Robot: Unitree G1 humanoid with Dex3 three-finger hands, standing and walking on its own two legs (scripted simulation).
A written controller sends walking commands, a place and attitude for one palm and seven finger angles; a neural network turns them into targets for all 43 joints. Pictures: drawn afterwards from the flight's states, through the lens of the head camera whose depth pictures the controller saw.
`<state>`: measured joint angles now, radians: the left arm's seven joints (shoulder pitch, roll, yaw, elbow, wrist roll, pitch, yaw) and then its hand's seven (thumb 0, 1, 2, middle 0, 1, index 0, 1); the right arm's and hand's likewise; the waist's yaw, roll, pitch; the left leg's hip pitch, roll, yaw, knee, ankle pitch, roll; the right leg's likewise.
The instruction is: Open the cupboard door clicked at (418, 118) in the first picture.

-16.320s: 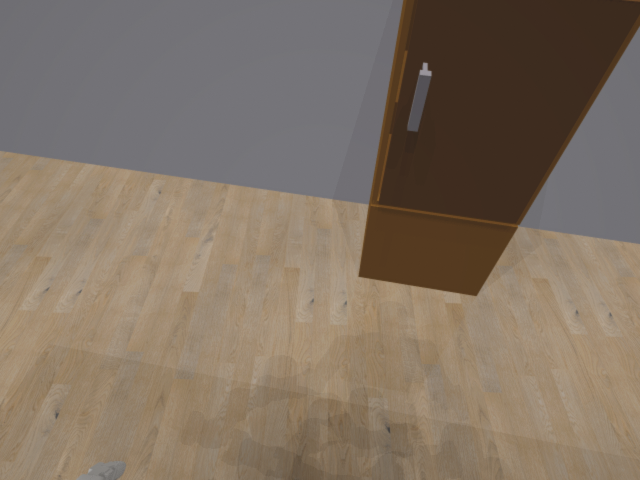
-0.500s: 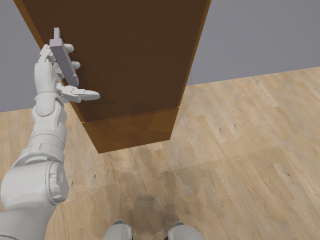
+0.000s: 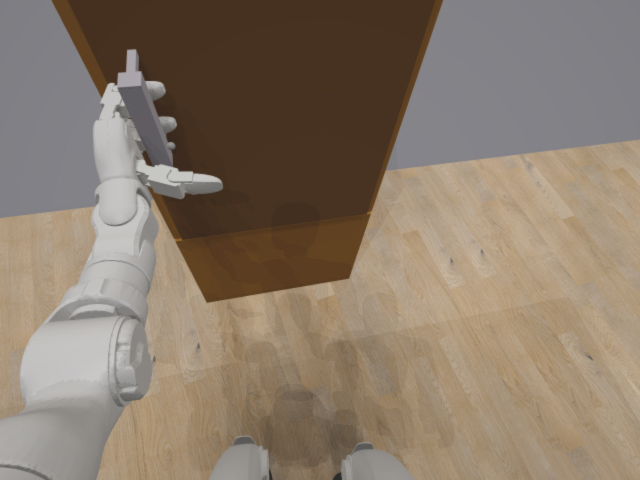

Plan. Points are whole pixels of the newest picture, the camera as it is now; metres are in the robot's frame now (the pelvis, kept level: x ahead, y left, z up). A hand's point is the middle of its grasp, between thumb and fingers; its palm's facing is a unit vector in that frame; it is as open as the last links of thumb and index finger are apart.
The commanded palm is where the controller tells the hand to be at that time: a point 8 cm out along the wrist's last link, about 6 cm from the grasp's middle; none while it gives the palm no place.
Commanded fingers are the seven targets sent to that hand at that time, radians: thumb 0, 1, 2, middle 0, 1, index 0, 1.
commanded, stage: slide the fingers in behind the handle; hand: left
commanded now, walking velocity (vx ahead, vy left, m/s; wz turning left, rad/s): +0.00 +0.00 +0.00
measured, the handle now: (148, 112) +0.56 +0.20 +0.09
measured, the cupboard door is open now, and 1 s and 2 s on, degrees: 0 0 33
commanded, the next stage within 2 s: close the thumb around the handle in 0.22 s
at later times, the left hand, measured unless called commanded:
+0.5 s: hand (171, 143) +0.51 +0.17 +0.08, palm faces +0.18 -0.98 +0.00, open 13.2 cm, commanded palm +0.48 +0.19 +0.09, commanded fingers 0.00 0.06 0.54 -0.34 -1.26 -0.34 -1.26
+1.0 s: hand (171, 143) +0.51 +0.17 +0.08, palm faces +0.19 -0.98 +0.01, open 5.8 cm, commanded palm +0.48 +0.19 +0.09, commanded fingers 0.00 0.90 0.90 -0.40 -1.35 -0.40 -1.35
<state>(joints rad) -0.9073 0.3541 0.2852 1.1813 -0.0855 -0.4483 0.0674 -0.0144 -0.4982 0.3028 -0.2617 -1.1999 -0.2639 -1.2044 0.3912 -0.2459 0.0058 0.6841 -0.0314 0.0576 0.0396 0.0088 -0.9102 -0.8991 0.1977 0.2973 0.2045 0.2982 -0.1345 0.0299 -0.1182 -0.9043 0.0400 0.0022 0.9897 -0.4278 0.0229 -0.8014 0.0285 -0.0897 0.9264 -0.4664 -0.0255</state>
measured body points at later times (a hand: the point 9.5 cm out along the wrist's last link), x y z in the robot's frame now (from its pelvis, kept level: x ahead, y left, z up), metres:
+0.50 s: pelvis +0.00 +0.00 +0.00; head +0.11 +0.02 +0.43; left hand +0.50 +0.22 +0.08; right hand +0.00 -0.25 -0.12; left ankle +0.02 +0.10 -0.68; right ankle -0.02 -0.11 -0.68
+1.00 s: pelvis +0.01 +0.00 +0.00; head +0.12 +0.02 +0.44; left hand +0.49 +0.22 +0.08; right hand +0.01 -0.26 -0.12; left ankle +0.02 +0.10 -0.68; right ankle -0.02 -0.11 -0.68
